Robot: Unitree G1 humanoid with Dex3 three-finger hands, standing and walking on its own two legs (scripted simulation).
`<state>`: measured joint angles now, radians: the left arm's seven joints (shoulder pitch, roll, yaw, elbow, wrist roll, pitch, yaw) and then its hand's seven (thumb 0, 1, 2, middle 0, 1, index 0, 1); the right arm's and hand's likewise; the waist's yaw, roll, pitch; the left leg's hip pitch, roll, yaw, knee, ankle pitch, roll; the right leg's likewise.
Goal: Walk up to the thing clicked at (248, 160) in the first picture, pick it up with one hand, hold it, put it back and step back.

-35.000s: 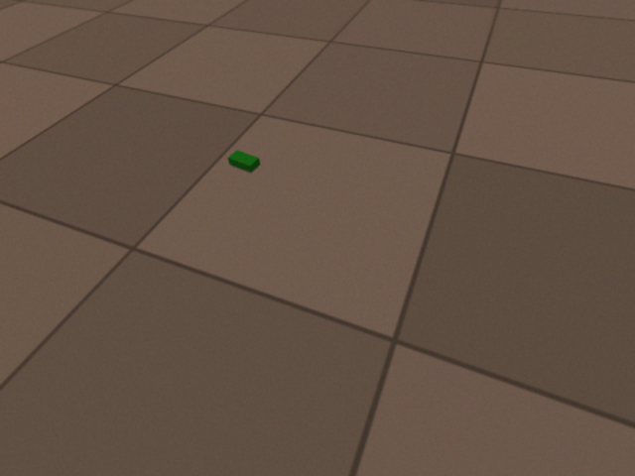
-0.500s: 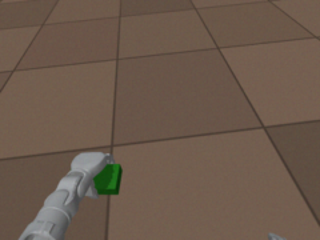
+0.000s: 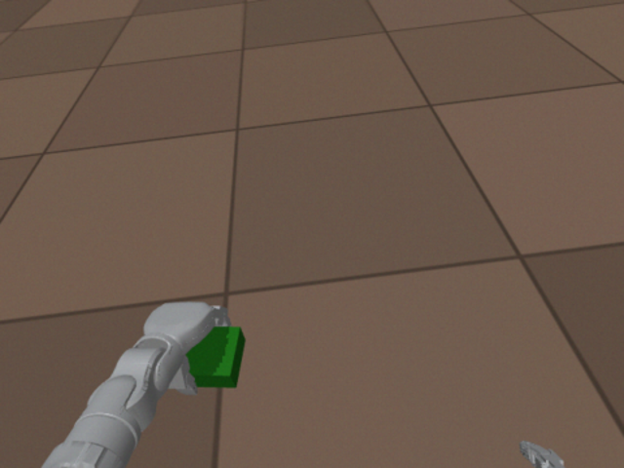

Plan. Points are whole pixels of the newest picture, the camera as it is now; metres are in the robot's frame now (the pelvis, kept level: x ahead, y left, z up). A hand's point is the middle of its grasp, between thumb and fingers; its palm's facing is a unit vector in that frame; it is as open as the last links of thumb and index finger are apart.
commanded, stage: hold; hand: left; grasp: from above
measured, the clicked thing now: (191, 355) +0.31 +0.23 -0.07
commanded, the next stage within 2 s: crouch in 1.06 s
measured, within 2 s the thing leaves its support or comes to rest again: neither
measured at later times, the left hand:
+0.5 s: hand (190, 357) +0.28 +0.21 -0.02, palm faces -0.46 -0.02 -0.89, open 10.4 cm
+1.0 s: hand (186, 352) +0.29 +0.22 -0.02, palm faces -0.46 -0.03 -0.89, open 10.4 cm
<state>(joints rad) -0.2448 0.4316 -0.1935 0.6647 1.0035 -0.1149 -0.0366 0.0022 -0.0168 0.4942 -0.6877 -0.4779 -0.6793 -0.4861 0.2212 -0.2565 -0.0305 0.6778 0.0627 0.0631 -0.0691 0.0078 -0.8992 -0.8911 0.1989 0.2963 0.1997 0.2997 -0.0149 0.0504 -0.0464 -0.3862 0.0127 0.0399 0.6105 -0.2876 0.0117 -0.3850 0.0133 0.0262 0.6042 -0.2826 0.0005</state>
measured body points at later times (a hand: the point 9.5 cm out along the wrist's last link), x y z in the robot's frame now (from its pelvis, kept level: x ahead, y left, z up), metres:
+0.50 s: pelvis -0.01 +0.00 +0.01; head +0.00 -0.03 +0.46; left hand +0.30 +0.21 +0.03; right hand +0.13 -0.26 -0.11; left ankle +0.02 +0.11 -0.73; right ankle +0.02 -0.12 -0.73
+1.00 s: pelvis +0.00 +0.00 +0.01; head +0.01 -0.02 +0.46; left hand +0.31 +0.22 +0.03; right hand +0.14 -0.26 -0.11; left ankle +0.02 +0.11 -0.73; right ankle +0.02 -0.12 -0.73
